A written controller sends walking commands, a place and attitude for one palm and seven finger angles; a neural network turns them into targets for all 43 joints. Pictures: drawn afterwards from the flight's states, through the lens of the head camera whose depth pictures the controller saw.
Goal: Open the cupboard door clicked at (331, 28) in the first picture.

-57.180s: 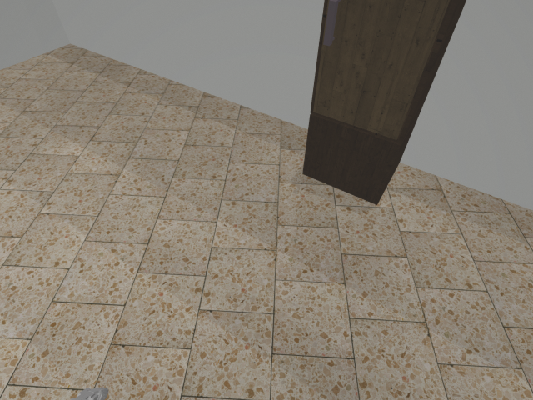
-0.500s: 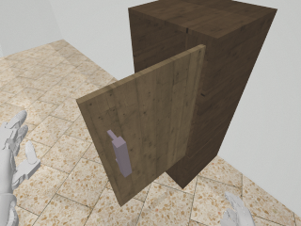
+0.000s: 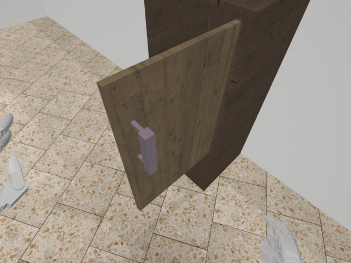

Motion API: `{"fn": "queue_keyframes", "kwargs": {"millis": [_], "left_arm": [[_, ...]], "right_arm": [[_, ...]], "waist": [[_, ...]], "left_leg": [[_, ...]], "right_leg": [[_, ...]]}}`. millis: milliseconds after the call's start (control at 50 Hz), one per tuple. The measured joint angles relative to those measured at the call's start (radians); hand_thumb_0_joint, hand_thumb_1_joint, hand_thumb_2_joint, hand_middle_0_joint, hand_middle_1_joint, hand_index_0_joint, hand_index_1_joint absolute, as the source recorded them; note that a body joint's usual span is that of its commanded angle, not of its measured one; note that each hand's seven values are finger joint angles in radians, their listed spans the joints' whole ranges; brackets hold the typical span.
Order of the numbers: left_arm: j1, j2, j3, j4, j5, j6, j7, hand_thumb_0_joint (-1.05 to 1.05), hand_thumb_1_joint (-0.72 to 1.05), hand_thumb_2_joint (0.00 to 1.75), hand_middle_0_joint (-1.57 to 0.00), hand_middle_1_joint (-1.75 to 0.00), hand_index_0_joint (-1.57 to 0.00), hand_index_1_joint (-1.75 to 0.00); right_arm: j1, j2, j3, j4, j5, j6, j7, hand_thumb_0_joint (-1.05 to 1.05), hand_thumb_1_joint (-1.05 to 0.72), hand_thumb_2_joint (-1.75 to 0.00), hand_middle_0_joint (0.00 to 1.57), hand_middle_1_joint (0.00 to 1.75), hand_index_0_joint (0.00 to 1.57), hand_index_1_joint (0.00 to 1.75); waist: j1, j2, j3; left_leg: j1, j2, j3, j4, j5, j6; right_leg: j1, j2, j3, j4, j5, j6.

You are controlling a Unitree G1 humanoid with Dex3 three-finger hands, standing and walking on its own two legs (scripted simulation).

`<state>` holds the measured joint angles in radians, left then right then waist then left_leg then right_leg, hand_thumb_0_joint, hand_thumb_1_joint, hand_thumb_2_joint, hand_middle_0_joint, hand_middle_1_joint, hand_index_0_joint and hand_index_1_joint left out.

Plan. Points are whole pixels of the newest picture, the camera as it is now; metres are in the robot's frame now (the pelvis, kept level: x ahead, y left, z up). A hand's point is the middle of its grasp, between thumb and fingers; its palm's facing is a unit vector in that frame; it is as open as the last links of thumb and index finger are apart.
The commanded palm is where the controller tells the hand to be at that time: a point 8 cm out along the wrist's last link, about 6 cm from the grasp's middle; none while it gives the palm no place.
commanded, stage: step back with the hand held close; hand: left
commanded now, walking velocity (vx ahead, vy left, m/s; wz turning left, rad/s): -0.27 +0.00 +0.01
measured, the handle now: (143, 148) +0.36 +0.11 +0.06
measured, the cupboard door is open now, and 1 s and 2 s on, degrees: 88 88 88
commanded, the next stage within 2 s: stop stepping back and stand still in 0.72 s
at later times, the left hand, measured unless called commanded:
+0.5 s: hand out of the picture +0.12 +0.28 +0.18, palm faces +0.50 -0.74 -0.45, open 7.4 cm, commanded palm +0.05 +0.30 +0.18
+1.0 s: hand out of the picture +0.03 +0.21 +0.16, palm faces +0.29 -0.79 -0.54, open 7.4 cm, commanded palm -0.02 +0.26 +0.18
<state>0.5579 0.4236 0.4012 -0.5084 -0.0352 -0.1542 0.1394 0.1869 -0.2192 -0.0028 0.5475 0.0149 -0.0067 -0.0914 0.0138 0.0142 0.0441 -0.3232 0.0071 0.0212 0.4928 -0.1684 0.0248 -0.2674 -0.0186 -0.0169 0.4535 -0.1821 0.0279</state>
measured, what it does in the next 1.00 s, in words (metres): walks backwards: right foot, then left foot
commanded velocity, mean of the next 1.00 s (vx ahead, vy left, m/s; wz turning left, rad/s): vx -0.24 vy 0.01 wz -0.02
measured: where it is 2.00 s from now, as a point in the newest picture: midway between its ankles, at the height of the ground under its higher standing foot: outside the picture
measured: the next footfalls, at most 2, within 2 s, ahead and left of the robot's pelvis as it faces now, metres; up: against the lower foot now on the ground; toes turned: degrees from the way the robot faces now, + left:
right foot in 0.62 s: -0.14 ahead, -0.13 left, +0.00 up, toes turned +1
left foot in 0.76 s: -0.02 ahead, +0.08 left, +0.00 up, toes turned -1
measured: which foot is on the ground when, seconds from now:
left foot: down 0.00-0.60, up 0.62-0.74, down 0.76-1.00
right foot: down 0.00-0.36, up 0.38-0.60, down 0.62-0.78, up 0.80-1.00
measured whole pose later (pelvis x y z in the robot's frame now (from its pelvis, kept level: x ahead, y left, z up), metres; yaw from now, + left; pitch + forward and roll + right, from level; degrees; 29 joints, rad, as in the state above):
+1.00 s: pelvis -0.18 -0.04 +0.00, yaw -2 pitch +0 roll -1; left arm 0.65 0.49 0.44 -0.60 -0.05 -0.15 0.15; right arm 0.19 -0.19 0.00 0.56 0.00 -0.11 -0.06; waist -0.03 -0.03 0.04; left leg -0.38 0.03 0.02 0.40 -0.06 0.01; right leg -0.26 0.03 -0.04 0.63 -0.45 0.00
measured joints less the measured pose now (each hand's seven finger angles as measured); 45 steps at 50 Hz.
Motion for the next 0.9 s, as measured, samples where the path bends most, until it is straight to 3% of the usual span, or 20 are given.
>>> {"fn": "queue_keyframes", "kwargs": {"millis": [160, 280, 360, 440, 480, 540, 600, 620, 660, 720, 760, 820, 900], "left_arm": [[-0.023, -0.014, 0.024, -0.004, 0.027, -0.036, 0.006, 0.02, 0.89, 0.90, -0.21, -0.30, -0.21, -0.30], [-0.014, -0.036, 0.013, -0.050, 0.020, -0.054, 0.022, 0.02, 0.89, 0.90, -0.21, -0.30, -0.21, -0.30], [-0.032, -0.024, 0.009, -0.068, 0.014, -0.057, 0.031, 0.01, 0.88, 0.90, -0.21, -0.30, -0.21, -0.30], [-0.065, 0.009, 0.043, -0.034, 0.020, -0.060, 0.026, 0.02, 0.88, 0.90, -0.21, -0.30, -0.21, -0.30], [-0.060, 0.022, 0.060, -0.028, 0.011, -0.062, 0.030, 0.02, 0.88, 0.90, -0.21, -0.30, -0.21, -0.30], [-0.032, 0.013, 0.058, -0.043, -0.007, -0.052, 0.037, 0.02, 0.89, 0.90, -0.21, -0.30, -0.21, -0.30], [-0.011, 0.010, 0.045, -0.066, -0.021, -0.053, 0.029, 0.02, 0.89, 0.90, -0.21, -0.30, -0.21, -0.30], [-0.011, 0.010, 0.043, -0.071, -0.021, -0.060, 0.024, 0.02, 0.89, 0.90, -0.20, -0.30, -0.21, -0.30], [-0.027, -0.009, 0.001, -0.056, -0.012, -0.065, 0.010, 0.02, 0.89, 0.90, -0.21, -0.30, -0.21, -0.30], [-0.030, 0.002, -0.020, -0.054, 0.005, -0.052, -0.010, 0.02, 0.88, 0.90, -0.21, -0.30, -0.21, -0.30], [-0.035, 0.013, -0.009, -0.057, 0.005, -0.044, -0.015, 0.01, 0.88, 0.90, -0.21, -0.30, -0.21, -0.30], [-0.074, 0.051, 0.023, -0.035, -0.012, -0.042, -0.020, 0.01, 0.88, 0.90, -0.21, -0.30, -0.21, -0.30], [-0.027, 0.051, 0.036, -0.044, -0.022, -0.018, -0.012, 0.02, 0.89, 0.90, -0.21, -0.30, -0.21, -0.30]], "right_arm": [[0.022, 0.012, 0.008, -0.002, -0.007, -0.049, 0.008, 0.01, -0.90, -0.90, 0.20, 0.30, 0.21, 0.30], [0.025, 0.004, 0.004, 0.043, -0.017, -0.066, 0.017, 0.01, -0.90, -0.90, 0.20, 0.30, 0.21, 0.30], [0.016, -0.003, -0.002, 0.066, -0.016, -0.058, 0.006, 0.01, -0.90, -0.90, 0.20, 0.30, 0.21, 0.30], [0.014, 0.024, -0.014, 0.070, -0.025, -0.083, 0.006, 0.01, -0.90, -0.90, 0.20, 0.30, 0.21, 0.30], [0.016, 0.047, -0.010, 0.077, -0.028, -0.097, 0.022, 0.01, -0.90, -0.90, 0.20, 0.30, 0.20, 0.30], [0.015, 0.066, 0.005, 0.080, -0.031, -0.112, 0.043, 0.01, -0.90, -0.90, 0.20, 0.30, 0.21, 0.30], [-0.003, 0.074, 0.020, 0.070, -0.034, -0.119, 0.055, 0.01, -0.90, -0.90, 0.20, 0.30, 0.21, 0.30], [-0.021, 0.073, 0.025, 0.068, -0.035, -0.114, 0.056, 0.01, -0.90, -0.90, 0.20, 0.30, 0.21, 0.30], [-0.046, 0.056, 0.024, 0.097, -0.038, -0.100, 0.049, 0.01, -0.90, -0.90, 0.20, 0.30, 0.21, 0.30], [-0.032, 0.054, 0.028, 0.113, -0.028, -0.071, 0.030, 0.01, -0.90, -0.89, 0.20, 0.30, 0.21, 0.30], [-0.029, 0.038, 0.035, 0.093, -0.022, -0.058, 0.011, 0.01, -0.90, -0.89, 0.20, 0.30, 0.21, 0.30], [-0.057, 0.041, 0.015, 0.079, -0.019, -0.065, 0.019, 0.01, -0.90, -0.89, 0.20, 0.30, 0.21, 0.30], [-0.060, 0.037, 0.000, 0.042, -0.023, -0.105, 0.049, 0.01, -0.90, -0.90, 0.20, 0.30, 0.21, 0.30]], "waist": [[-0.006, 0.003, 0.008], [0.003, 0.000, 0.001], [0.000, -0.009, 0.012], [-0.018, 0.013, 0.011], [-0.016, 0.006, -0.007], [-0.003, -0.001, -0.043], [0.019, -0.025, -0.063], [0.034, -0.037, -0.059], [0.041, -0.006, -0.045], [0.031, -0.033, -0.058], [0.016, -0.026, -0.050], [0.004, -0.055, -0.001], [-0.024, -0.038, 0.026]], "left_leg": [[-0.080, 0.000, -0.024, 0.090, -0.013, 0.005], [-0.140, -0.005, -0.045, 0.175, -0.143, -0.017], [-0.137, -0.005, -0.041, 0.154, -0.041, -0.006], [-0.140, 0.017, -0.066, 0.091, 0.071, 0.014], [-0.139, 0.024, -0.071, 0.039, 0.096, 0.009], [-0.143, 0.037, -0.062, -0.045, 0.155, -0.009], [-0.173, 0.034, -0.028, -0.081, 0.193, -0.027], [-0.201, 0.033, -0.009, -0.045, 0.162, -0.037], [-0.229, 0.032, -0.035, 0.110, -0.018, -0.056], [-0.180, -0.004, -0.017, 0.217, -0.115, -0.057], [-0.089, -0.001, -0.005, 0.091, 0.062, -0.041], [-0.033, -0.009, 0.015, -0.022, 0.044, 0.009], [-0.020, 0.017, 0.014, -0.096, 0.103, 0.005]], "right_leg": [[-0.067, 0.017, 0.001, 0.087, -0.013, -0.006], [-0.096, 0.021, -0.007, 0.099, 0.002, -0.014], [-0.111, 0.019, -0.005, 0.133, -0.026, -0.006], [-0.163, 0.092, 0.037, 0.451, -0.217, -0.014], [-0.138, 0.108, 0.036, 0.514, -0.267, -0.023], [-0.037, 0.103, 0.008, 0.393, -0.321, -0.040], [0.100, 0.074, 0.004, 0.088, -0.258, -0.066], [0.108, 0.059, 0.022, 0.024, -0.178, -0.063], [0.101, 0.077, 0.028, 0.035, -0.162, -0.053], [0.104, 0.060, 0.040, 0.031, -0.177, -0.046], [0.082, 0.066, 0.028, 0.066, -0.163, -0.037], [-0.013, 0.068, 0.054, 0.242, -0.231, -0.024], [-0.097, 0.088, 0.043, 0.378, -0.293, -0.015]]}}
